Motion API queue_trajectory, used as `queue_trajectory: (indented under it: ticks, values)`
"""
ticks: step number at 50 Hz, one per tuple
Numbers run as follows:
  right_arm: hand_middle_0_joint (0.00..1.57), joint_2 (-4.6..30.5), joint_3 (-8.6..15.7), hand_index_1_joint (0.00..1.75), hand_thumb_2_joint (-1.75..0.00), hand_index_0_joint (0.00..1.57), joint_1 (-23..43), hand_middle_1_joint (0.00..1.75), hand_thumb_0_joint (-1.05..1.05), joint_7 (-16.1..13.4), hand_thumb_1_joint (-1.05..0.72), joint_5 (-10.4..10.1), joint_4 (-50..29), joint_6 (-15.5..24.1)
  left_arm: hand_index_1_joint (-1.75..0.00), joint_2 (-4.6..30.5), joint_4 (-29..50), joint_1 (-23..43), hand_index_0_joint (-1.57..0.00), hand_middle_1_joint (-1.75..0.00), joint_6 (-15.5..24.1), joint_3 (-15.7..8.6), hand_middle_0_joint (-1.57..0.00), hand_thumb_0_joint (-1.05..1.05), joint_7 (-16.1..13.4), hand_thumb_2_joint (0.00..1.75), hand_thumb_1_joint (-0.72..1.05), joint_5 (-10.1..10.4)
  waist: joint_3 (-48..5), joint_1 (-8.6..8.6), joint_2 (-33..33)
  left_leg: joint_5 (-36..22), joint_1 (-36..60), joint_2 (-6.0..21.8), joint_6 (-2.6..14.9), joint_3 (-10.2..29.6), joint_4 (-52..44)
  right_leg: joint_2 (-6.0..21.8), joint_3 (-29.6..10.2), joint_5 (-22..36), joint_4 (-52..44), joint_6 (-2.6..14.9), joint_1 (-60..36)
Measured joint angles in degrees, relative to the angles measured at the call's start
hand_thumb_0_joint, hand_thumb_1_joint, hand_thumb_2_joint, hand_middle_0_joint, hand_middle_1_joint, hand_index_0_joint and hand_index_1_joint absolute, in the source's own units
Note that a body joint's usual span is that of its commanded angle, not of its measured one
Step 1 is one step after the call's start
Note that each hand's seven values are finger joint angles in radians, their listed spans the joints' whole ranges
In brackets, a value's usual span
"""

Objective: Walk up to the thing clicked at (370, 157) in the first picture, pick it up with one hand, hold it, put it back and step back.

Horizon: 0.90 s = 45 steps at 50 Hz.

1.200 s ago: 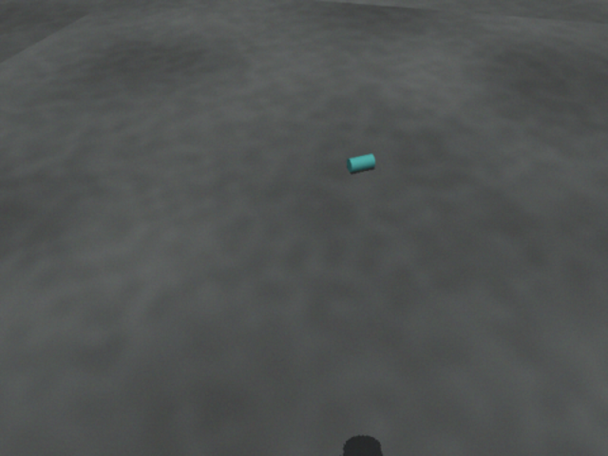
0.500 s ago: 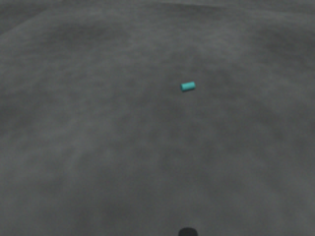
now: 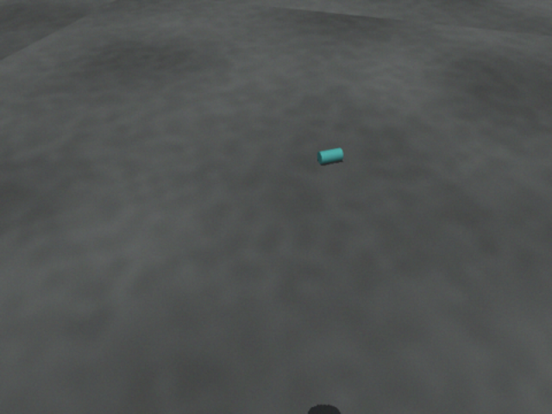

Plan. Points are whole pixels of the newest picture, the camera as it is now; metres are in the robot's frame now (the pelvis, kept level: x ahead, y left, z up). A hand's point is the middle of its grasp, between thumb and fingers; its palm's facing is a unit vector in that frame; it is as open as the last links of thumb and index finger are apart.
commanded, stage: walk up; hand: left
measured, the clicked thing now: (330, 155) +1.55 -0.30 -0.74
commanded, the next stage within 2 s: none
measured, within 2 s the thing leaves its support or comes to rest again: neither
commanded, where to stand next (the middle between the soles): +1.24 -0.62 m, yaw +17 degrees
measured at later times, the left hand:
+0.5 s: hand out of the picture +0.17 +0.15 -0.15, palm faces +0.11 -0.94 -0.31, open 7.4 cm
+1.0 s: hand (241, 266) +0.45 +0.09 -0.15, palm faces +0.10 -0.92 -0.37, open 7.4 cm
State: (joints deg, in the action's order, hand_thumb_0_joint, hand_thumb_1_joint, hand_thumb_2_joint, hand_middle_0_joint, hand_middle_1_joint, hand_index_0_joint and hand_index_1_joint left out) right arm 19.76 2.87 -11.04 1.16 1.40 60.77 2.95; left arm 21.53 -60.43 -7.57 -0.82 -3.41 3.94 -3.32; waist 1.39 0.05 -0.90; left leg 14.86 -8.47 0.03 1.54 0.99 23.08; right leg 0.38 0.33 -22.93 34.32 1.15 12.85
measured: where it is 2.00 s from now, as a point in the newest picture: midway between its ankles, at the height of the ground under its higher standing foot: (378, 266)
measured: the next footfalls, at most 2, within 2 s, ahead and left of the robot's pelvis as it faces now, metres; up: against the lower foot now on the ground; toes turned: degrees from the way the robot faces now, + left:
right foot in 0.24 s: +0.18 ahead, -0.23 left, +0.00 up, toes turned -1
left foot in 0.60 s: +0.33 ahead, -0.01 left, +0.00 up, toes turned +13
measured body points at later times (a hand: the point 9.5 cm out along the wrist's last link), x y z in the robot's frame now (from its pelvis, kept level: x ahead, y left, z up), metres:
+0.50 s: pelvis +0.15 -0.12 -0.01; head +0.16 -0.11 +0.44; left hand +0.16 +0.20 -0.13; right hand +0.27 -0.45 -0.11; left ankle +0.21 -0.01 -0.71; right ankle +0.14 -0.23 -0.74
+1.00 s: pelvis +0.40 -0.22 -0.03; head +0.40 -0.22 +0.42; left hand +0.45 +0.14 -0.12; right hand +0.47 -0.57 -0.13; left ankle +0.29 -0.02 -0.74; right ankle +0.53 -0.36 -0.75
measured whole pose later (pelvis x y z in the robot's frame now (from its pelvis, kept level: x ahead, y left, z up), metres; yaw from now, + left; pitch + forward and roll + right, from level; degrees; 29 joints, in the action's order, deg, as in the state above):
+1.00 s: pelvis +0.40 -0.22 -0.03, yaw +8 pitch -2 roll +2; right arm 26.9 4.1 -22.8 -0.2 1.2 51.7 5.8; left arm 27.8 -49.3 -12.5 -0.4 -7.1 8.4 -2.0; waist 1.9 -0.6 -2.4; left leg 26.4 -8.3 8.3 -2.7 -1.3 37.7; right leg 7.6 0.8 -11.3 39.1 -0.1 26.5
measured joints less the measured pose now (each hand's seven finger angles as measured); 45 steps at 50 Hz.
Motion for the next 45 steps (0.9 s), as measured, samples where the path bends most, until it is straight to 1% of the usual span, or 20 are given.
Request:
queue_trajectory:
  ticks: [2, 4, 8, 11, 12, 13, 14, 15, 17, 19, 23, 27, 29, 31, 32, 34, 36, 38, 41, 45]
  values:
    - [0.21, 0.3, 0.9, 0.30, -0.89, 0.21, -2.7, 0.30, 0.01, -0.2, -0.91, 0.2, -1.4, 1.2, -0.30, 1.7, 1.7, 0.1, -0.21, -0.30, -0.6, -1.4, -0.20, 0.01, 1.2, 0.89, 0.90, -0.5, -0.2, -0.16, -1.2, -0.1, -0.3, -0.2, 0.09, 0.5, 0.5, 0.5, -1.5, -0.3, 10.8, 0.25, 5.7]
    - [0.21, 1.0, 1.4, 0.30, -0.89, 0.21, -5.1, 0.30, 0.01, -0.4, -0.90, 0.4, -2.0, 1.5, -0.30, 3.4, 3.2, 0.0, -0.21, -0.30, -0.6, -2.5, -0.20, 0.01, 2.2, 0.89, 0.90, -0.3, -0.2, -0.23, -2.5, 0.5, 0.6, -0.3, -0.45, 0.7, 0.2, 1.9, -3.1, 0.0, 15.4, 0.04, 9.6]
    - [0.21, 3.5, 2.5, 0.30, -0.89, 0.21, -8.4, 0.30, 0.01, -0.5, -0.90, 1.2, -2.4, 1.1, -0.30, 5.3, 5.3, -0.5, -0.21, -0.30, -0.9, -3.7, -0.20, 0.01, 3.8, 0.89, 0.90, -0.2, 0.0, -0.62, -2.6, 2.5, 2.7, 1.3, -1.84, 1.3, 0.7, 4.7, -3.9, 0.4, 11.4, -0.79, 12.6]
    - [0.21, 5.6, 3.3, 0.30, -0.89, 0.21, -9.6, 0.30, 0.01, -0.5, -0.90, 1.6, -2.7, 0.8, -0.30, 5.9, 6.3, -0.9, -0.20, -0.30, -0.7, -4.1, -0.20, 0.01, 4.2, 0.89, 0.91, 0.0, 0.2, -0.91, -1.8, 5.8, 3.7, 3.2, -2.94, 1.8, 3.2, 5.5, -2.7, 2.1, 5.1, -0.94, 11.1]
    - [0.21, 6.2, 3.4, 0.30, -0.89, 0.21, -9.8, 0.30, 0.01, -0.6, -0.90, 1.6, -2.7, 0.5, -0.30, 6.0, 6.6, -1.1, -0.20, -0.30, -0.3, -4.2, -0.20, 0.01, 4.2, 0.89, 0.91, 0.1, 0.1, -0.86, -1.3, 7.8, 3.5, 4.0, -2.83, 2.2, 5.3, 5.3, -1.8, 4.1, 2.5, -1.08, 9.6]
    - [0.21, 7.0, 3.6, 0.30, -0.89, 0.21, -9.8, 0.30, 0.01, -0.8, -0.90, 1.7, -2.8, 0.2, -0.30, 5.8, 6.9, -1.2, -0.20, -0.30, 0.4, -4.3, -0.20, 0.01, 4.0, 0.89, 0.91, 0.1, 0.3, -0.83, 0.1, 10.7, 2.4, 5.5, -1.40, 3.1, 9.4, 4.2, -0.5, 8.5, 2.1, -1.72, 8.8]
    - [0.20, 7.6, 3.6, 0.30, -0.89, 0.21, -9.6, 0.30, 0.01, -1.2, -0.90, 1.7, -2.6, -0.3, -0.30, 5.3, 7.5, -1.2, -0.20, -0.30, 1.2, -4.4, -0.20, 0.01, 3.6, 0.89, 0.91, 0.0, 0.6, -0.75, 1.4, 13.9, -0.2, 6.1, -0.12, 4.7, 16.6, 3.3, 1.0, 9.1, 3.8, -2.16, 8.8]
    - [0.20, 7.7, 3.6, 0.30, -0.89, 0.20, -9.1, 0.30, 0.01, -1.6, -0.90, 1.3, -2.2, -0.8, -0.30, 4.7, 8.1, -1.4, -0.21, -0.30, 1.8, -4.2, -0.20, 0.01, 3.2, 0.89, 0.91, -0.1, 0.7, -0.40, 2.0, 15.1, -3.5, 5.3, 0.47, 5.5, 24.8, 2.9, 2.1, 7.7, 5.2, -2.13, 8.6]
    - [0.20, 7.6, 3.2, 0.30, -0.89, 0.20, -7.7, 0.30, 0.01, -1.6, -0.91, 0.5, -1.9, -1.0, -0.30, 3.2, 8.9, -2.5, -0.21, -0.30, 2.1, -3.4, -0.20, 0.01, 2.8, 0.89, 0.91, 0.3, 0.8, 0.51, 2.5, 13.4, -9.6, 3.4, 1.01, 3.8, 36.7, 2.5, 3.5, 6.1, 4.2, -1.24, 6.4]
    - [0.20, 7.4, 2.6, 0.30, -0.89, 0.20, -6.4, 0.30, 0.01, -0.9, -0.91, -0.2, -2.6, -0.2, -0.30, 1.9, 8.9, -4.0, -0.21, -0.30, 2.1, -2.5, -0.20, 0.01, 2.6, 0.89, 0.90, 0.7, 0.8, 1.14, 2.8, 10.3, -14.0, 2.7, 1.03, 0.7, 40.2, 2.0, 4.6, 6.2, 0.6, -0.13, 3.2]
    - [0.20, 5.9, 1.8, 0.30, -0.89, 0.20, -4.8, 0.30, 0.01, 0.8, -0.91, -0.7, -5.7, 1.1, -0.30, 1.3, 8.7, -7.0, -0.21, -0.30, 1.8, -1.6, -0.20, 0.01, 2.4, 0.89, 0.90, 0.9, 0.6, 2.48, 2.0, 8.2, -18.4, 2.8, 0.01, -3.5, 32.5, 0.5, 6.3, 6.6, -5.7, 1.56, -2.4]
    - [0.20, 4.3, 1.2, 0.30, -0.89, 0.20, -4.1, 0.30, 0.01, 1.4, -0.91, -0.8, -8.4, 1.7, -0.30, 2.5, 9.4, -9.2, -0.21, -0.30, 1.5, -1.7, -0.20, 0.01, 2.4, 0.89, 0.90, 0.8, 1.3, 3.91, 0.1, 3.7, -18.2, 3.3, -0.30, -4.7, 19.6, -1.0, 8.0, 4.3, -7.6, 1.78, -6.4]
    - [0.20, 3.9, 1.2, 0.30, -0.89, 0.20, -4.3, 0.30, 0.01, 1.1, -0.91, -0.7, -9.5, 2.3, -0.30, 3.3, 9.9, -10.1, -0.21, -0.30, 1.0, -1.7, -0.20, 0.01, 2.5, 0.89, 0.90, 0.9, 1.5, 4.12, -0.9, -0.6, -16.1, 3.1, -0.03, -5.6, 13.3, -1.2, 8.9, 1.1, -5.2, 1.61, -7.4]
    - [0.20, 4.0, 1.4, 0.30, -0.89, 0.20, -4.4, 0.30, 0.01, 0.3, -0.91, -0.2, -10.8, 3.4, -0.30, 3.7, 10.2, -11.0, -0.21, -0.30, 0.7, -1.7, -0.20, 0.01, 2.3, 0.89, 0.90, 1.0, 2.1, 3.88, -2.6, -5.0, -14.4, 1.9, 1.00, -6.3, 12.3, 0.2, 8.3, -3.7, 3.6, 2.19, -5.6]
    - [0.20, 4.1, 1.5, 0.30, -0.89, 0.20, -4.3, 0.30, 0.01, -0.2, -0.91, 0.0, -11.5, 3.7, -0.30, 3.5, 10.0, -11.1, -0.21, -0.30, 0.3, -1.7, -0.20, 0.01, 2.0, 0.89, 0.90, 0.9, 2.4, 3.41, -3.3, -3.4, -14.5, 1.4, 1.10, -6.6, 14.4, 0.4, 6.2, -4.8, 10.7, 2.38, -3.0]
    - [0.20, 3.9, 1.4, 0.30, -0.89, 0.21, -4.7, 0.30, 0.01, -1.0, -0.91, -0.6, -12.5, 3.8, -0.30, 3.2, 9.4, -10.9, -0.21, -0.30, -0.5, -1.2, -0.20, 0.01, 2.0, 0.89, 0.90, 0.8, 2.4, 2.19, -4.2, -0.6, -13.1, 0.9, 1.28, -6.6, 15.5, -0.1, 2.3, -3.8, 23.1, 2.06, 2.8]
    - [0.20, 3.5, 0.9, 0.30, -0.89, 0.21, -5.5, 0.30, 0.01, -1.4, -0.91, -1.0, -12.8, 3.7, -0.30, 3.5, 9.4, -10.5, -0.21, -0.30, -0.5, -1.1, -0.20, 0.01, 2.3, 0.89, 0.90, 1.0, 2.3, 1.60, -5.3, 0.4, -10.4, 0.8, 0.81, -6.6, 13.9, 1.0, 0.4, -0.7, 28.9, 1.28, 8.0]
    - [0.21, 3.4, 0.5, 0.30, -0.89, 0.21, -6.7, 0.30, 0.01, -1.4, -0.90, -1.1, -12.8, 3.8, -0.30, 4.0, 9.8, -10.0, -0.21, -0.30, -0.2, -1.4, -0.20, 0.01, 2.7, 0.89, 0.90, 1.0, 1.9, 1.25, -6.0, 0.9, -8.0, 1.0, 0.09, -6.5, 12.0, 3.2, -0.7, 1.3, 28.7, 0.27, 12.4]
    - [0.21, 3.9, 0.2, 0.30, -0.89, 0.21, -8.6, 0.30, 0.01, -1.1, -0.90, -0.7, -12.3, 4.0, -0.30, 4.7, 10.7, -8.7, -0.21, -0.30, -0.1, -2.0, -0.20, 0.01, 3.4, 0.89, 0.90, 1.0, 1.9, 0.68, -6.0, 2.3, -5.2, 1.8, -1.00, -5.7, 10.5, 6.3, -2.1, 3.3, 22.9, -0.90, 16.7]
    - [0.21, 5.2, 0.5, 0.30, -0.89, 0.21, -10.6, 0.30, 0.01, -0.9, -0.90, -0.5, -11.3, 4.2, -0.30, 5.4, 11.0, -6.7, -0.21, -0.30, -0.4, -2.7, -0.20, 0.01, 4.3, 0.89, 0.90, 1.0, 1.7, -0.19, -4.6, 5.3, -1.9, 3.8, -2.72, -4.6, 10.0, 8.7, -2.6, 7.8, 13.6, -1.05, 18.7]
